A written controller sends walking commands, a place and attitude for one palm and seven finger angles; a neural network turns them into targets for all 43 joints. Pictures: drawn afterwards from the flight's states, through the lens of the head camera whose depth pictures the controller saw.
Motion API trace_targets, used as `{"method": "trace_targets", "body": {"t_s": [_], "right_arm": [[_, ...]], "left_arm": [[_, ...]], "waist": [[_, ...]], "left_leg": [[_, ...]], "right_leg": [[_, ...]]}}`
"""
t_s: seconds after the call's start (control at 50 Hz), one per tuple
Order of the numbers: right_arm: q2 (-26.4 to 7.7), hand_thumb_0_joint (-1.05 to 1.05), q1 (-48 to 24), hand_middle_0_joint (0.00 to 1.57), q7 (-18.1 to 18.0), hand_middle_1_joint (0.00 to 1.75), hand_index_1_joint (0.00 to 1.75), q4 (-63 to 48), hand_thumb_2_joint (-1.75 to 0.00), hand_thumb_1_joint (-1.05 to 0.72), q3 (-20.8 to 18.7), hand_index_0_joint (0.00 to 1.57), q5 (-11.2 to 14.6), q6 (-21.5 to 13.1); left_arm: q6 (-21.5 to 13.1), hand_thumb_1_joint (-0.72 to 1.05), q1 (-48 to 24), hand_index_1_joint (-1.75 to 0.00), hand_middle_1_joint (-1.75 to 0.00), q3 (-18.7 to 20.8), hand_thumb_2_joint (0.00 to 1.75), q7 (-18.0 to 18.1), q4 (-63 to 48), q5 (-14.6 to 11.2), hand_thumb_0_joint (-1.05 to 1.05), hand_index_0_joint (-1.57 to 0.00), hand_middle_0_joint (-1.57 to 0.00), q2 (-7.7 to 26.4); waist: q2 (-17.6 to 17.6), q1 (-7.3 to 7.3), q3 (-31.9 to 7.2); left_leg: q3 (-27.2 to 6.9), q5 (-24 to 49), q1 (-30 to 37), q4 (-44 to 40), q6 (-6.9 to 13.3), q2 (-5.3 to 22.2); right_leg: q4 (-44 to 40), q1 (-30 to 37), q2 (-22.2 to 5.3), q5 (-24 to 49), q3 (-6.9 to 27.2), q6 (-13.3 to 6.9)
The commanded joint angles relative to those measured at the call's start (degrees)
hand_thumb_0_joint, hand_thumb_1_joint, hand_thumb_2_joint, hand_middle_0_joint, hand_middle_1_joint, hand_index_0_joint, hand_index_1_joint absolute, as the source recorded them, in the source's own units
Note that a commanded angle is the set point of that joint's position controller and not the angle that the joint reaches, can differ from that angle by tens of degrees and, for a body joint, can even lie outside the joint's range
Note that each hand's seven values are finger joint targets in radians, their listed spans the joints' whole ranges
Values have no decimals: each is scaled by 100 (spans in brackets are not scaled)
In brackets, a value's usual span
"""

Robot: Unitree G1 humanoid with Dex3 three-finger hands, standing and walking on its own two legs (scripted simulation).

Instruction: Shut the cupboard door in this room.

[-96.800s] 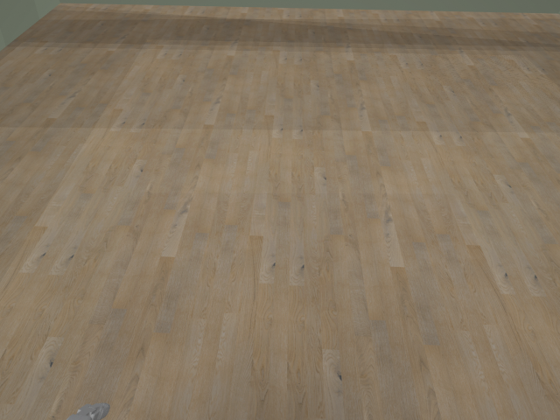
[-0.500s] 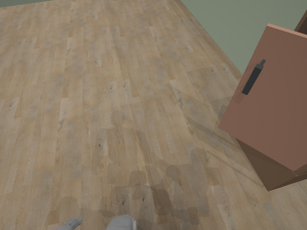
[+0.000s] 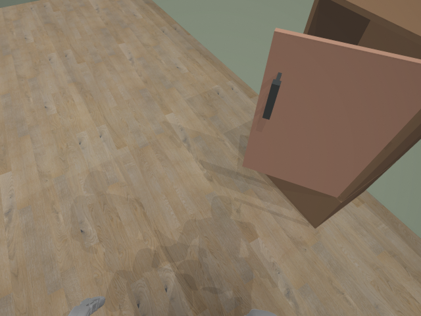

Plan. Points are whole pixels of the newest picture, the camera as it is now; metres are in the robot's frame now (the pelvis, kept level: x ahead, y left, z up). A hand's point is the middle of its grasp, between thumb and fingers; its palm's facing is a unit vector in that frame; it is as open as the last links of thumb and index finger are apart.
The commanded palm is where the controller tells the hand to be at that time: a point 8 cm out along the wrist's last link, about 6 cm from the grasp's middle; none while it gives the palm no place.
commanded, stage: turn to face it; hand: left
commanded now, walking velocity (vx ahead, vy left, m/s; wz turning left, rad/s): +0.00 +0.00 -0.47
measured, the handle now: (272, 96) +0.68 -0.15 -0.02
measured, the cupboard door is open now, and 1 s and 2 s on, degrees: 36 36 36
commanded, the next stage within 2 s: take the last steps up to it in 0.46 s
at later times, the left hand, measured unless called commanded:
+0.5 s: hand (130, 314) +0.14 +0.18 -0.18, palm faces -0.16 -0.97 -0.20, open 7.4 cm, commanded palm none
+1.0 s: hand out of the picture +0.14 +0.13 -0.18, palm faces -0.24 -0.96 -0.16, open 7.4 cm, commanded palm none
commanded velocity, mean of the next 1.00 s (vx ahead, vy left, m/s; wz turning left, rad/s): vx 0.12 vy -0.04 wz -0.23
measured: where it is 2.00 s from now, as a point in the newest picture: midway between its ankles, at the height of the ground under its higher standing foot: outside the picture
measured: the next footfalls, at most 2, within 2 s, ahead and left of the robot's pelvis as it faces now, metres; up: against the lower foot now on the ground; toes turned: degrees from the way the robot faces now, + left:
right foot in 0.06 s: +0.03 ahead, -0.14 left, +0.00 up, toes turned -6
left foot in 0.40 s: +0.09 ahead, +0.11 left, +0.00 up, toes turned -5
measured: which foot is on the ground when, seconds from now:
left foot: down 0.00-0.06, up 0.08-0.38, down 0.40-0.70, up 0.72-1.00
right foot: up 0.00-0.04, down 0.06-0.40, up 0.42-0.68, down 0.70-1.00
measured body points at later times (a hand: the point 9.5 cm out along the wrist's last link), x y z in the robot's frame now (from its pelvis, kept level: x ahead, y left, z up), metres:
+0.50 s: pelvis +0.03 +0.00 +0.00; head +0.07 +0.01 +0.44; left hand +0.15 +0.23 -0.16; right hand +0.04 -0.26 -0.14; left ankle +0.05 +0.11 -0.74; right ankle -0.03 -0.12 -0.69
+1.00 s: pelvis +0.09 -0.05 +0.00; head +0.12 -0.04 +0.45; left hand +0.15 +0.18 -0.17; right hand +0.06 -0.31 -0.14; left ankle +0.16 +0.05 -0.73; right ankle -0.01 -0.13 -0.74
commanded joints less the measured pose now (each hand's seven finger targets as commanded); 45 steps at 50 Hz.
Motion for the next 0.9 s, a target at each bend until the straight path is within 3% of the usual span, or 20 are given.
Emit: {"method": "trace_targets", "body": {"t_s": [0.0, 0.02, 0.04, 0.06, 0.08, 0.14, 0.28, 0.34, 0.38, 0.4, 0.44, 0.48, 0.54, 0.64, 0.66, 0.68, 0.7, 0.72, 0.8, 0.88], "right_arm": [[-1327, 0, 12, 20, -54, 30, 30, -250, -90, -90, -424, 20, 64, -64], [-1082, 0, -21, 20, -18, 30, 30, -346, -90, -90, -387, 20, 130, -53], [-659, 0, -407, 20, -4, 30, 30, -654, -90, -90, -265, 20, 145, -31], [-778, 0, -601, 20, -64, 30, 30, -705, -90, -90, -231, 20, 136, 55], [-733, 0, -592, 20, -104, 30, 30, -651, -90, -90, -247, 20, 148, 68], [-743, 0, -252, 20, -49, 30, 30, -329, -90, -90, -235, 20, 113, 55], [-549, 0, -98, 20, -26, 30, 30, -241, -90, -90, -193, 20, 142, 16], [-603, 0, 446, 20, -80, 30, 30, -20, -90, -90, -172, 20, 141, -89], [-1402, 0, 530, 20, -118, 30, 30, -67, -90, -90, -288, 20, 46, -145], [-1392, 0, 501, 20, -167, 30, 30, -110, -90, -90, -280, 20, -7, -135], [-1182, 0, 240, 20, -201, 30, 30, -121, -90, -90, -225, 20, -24, -151], [-996, 0, 5, 20, -206, 30, 30, -144, -90, -90, -173, 20, -10, -156], [-1025, 0, 214, 20, -187, 30, 30, 41, -90, -90, -241, 20, -5, -114], [-1160, 0, 148, 20, -120, 30, 30, 180, -90, -90, -336, 20, 33, -45], [-990, 0, 24, 20, -92, 30, 30, 137, -90, -90, -327, 20, 63, -47], [-517, 0, -148, 20, -40, 30, 30, -24, -90, -90, -228, 20, 122, -70], [-600, 0, -721, 20, -1, 30, 30, -280, -90, -90, -198, 20, 68, -60], [-650, 0, -779, 20, -17, 30, 30, -211, -90, -90, -248, 20, 73, -46], [-482, 0, -203, 20, 89, 30, 30, 123, -90, -90, -240, 20, 22, -121], [-263, 0, -218, 20, 110, 30, 30, 116, -90, -90, -188, 20, 49, -201]], "left_arm": [[-255, 90, 337, -30, -30, 97, 90, 12, -382, 17, 0, -20, -20, 447], [-328, 90, 803, -30, -30, 173, 90, 71, -253, 61, 0, -20, -20, 921], [-377, 90, 1077, -30, -30, 273, 90, 161, -136, 57, 0, -20, -20, 1451], [-363, 90, 1228, -30, -30, 254, 90, 219, -107, -14, 0, -20, -20, 1509], [-366, 90, 882, -30, -30, 283, 90, 307, -134, 14, 0, -20, -20, 1308], [-366, 90, 121, -30, -30, 120, 90, 318, -364, 25, 0, -20, -20, 883], [-357, 90, 189, -30, -30, 151, 90, 273, -224, 70, 0, -20, -20, 955], [-314, 90, 58, -30, -30, 124, 90, 281, -190, -15, 0, -20, -20, 771], [-256, 90, 434, -30, -30, -1, 90, 228, -256, -65, 0, -20, -20, 218], [-236, 90, 265, -30, -30, 22, 90, 215, -333, -24, 0, -20, -20, 345], [-209, 90, 181, -30, -30, 77, 90, 184, -228, 8, 0, -20, -20, 349], [-206, 90, 242, -30, -30, 39, 90, 133, -152, -5, 0, -20, -20, 203], [-208, 90, 136, -30, -30, -35, 90, 131, -124, -9, 0, -20, -20, 72], [-272, 90, 663, -30, -30, 11, 90, 34, 138, 31, 0, -20, -20, 163], [-315, 90, 954, -30, -30, 91, 90, 43, 235, 72, 0, -20, -20, 433], [-383, 90, 1226, -30, -30, 183, 90, 111, 333, 116, 0, -20, -20, 951], [-387, 90, 1480, -30, -30, 202, 90, 145, 368, 44, 0, -20, -20, 1159], [-444, 90, 1291, -30, -30, 178, 90, 202, 379, 43, 0, -20, -20, 965], [-612, 90, 635, -30, -30, 23, 90, 246, 299, 55, 0, -20, -20, 437], [-663, 90, 952, -30, -30, 16, 90, 220, 574, 61, 0, -20, -20, 506]], "waist": [[861, 208, -874], [-321, 422, -1160], [-1757, 593, -951], [-1287, 665, -871], [-1571, 460, -876], [-1150, 66, -911], [-911, 64, -790], [-687, -185, -895], [1647, -77, -859], [1237, -151, -635], [1211, -15, -547], [1033, 82, -599], [1087, -69, -855], [705, 121, -811], [41, 299, -689], [-1550, 471, -493], [-1403, 728, -205], [-1446, 522, 19], [-821, -17, -70], [-796, 86, -306]], "left_leg": [[-453, 2343, -16, 148, 325, 911], [-90, 1160, -849, 1213, -24, 439], [-130, -1874, -2212, 2507, -295, -460], [-977, -1899, -2314, 3242, -240, -411], [-1186, -1648, -2560, 3599, -248, -378], [-1175, -769, -1970, 3262, -319, -321], [-909, -457, -1081, 1206, -253, -683], [-981, 860, 250, -627, -165, -668], [-2983, 1940, 601, -1373, 728, 1256], [-3214, 2034, 219, -1571, 1139, 1568], [-2640, 2621, 122, -1416, 1149, 1256], [-1818, 3257, 307, -1148, 1026, 894], [-1450, 3415, 629, -948, 974, 776], [-1341, 55, -322, -783, 585, 674], [-971, -879, -1068, -182, 336, 290], [-240, -1701, -2361, 1179, -31, -539], [-717, -1890, -2668, 2357, -40, -662], [-1110, -1390, -2860, 2956, -4, -537], [-986, -420, -2152, 2657, -89, -350], [-669, -264, -1586, 1233, -91, -520]], "right_leg": [[-1969, 1331, 130, 1377, -203, -232], [-2553, 2337, -758, 2322, 860, -540], [-2754, 2494, -2049, 4120, 2593, -1243], [-2755, 2054, -2230, 4228, 2635, -1620], [-2728, 2055, -1977, 3953, 2720, -1660], [-2558, 1470, -1328, 3589, 1609, -1363], [-2563, 1154, -1155, 2937, 1777, -1307], [-1963, 563, -788, 2562, 1653, -839], [-352, -356, 312, -250, 539, -230], [658, -486, 329, -936, 585, -180], [1618, -681, 117, -629, 701, -119], [1264, -567, 51, -425, 478, -78], [151, -111, 116, -321, 153, -77], [-2002, 1430, 273, 721, -139, -248], [-2706, 2007, -144, 207, 490, -427], [-3591, 2581, -1394, -598, 2356, -1016], [-3974, 1993, -1980, -753, 3011, -1538], [-4033, 1682, -1801, -973, 3162, -1679], [-3623, 1265, -1189, 706, 1481, -1479], [-3346, 1566, -1094, 1610, 1253, -1443]]}}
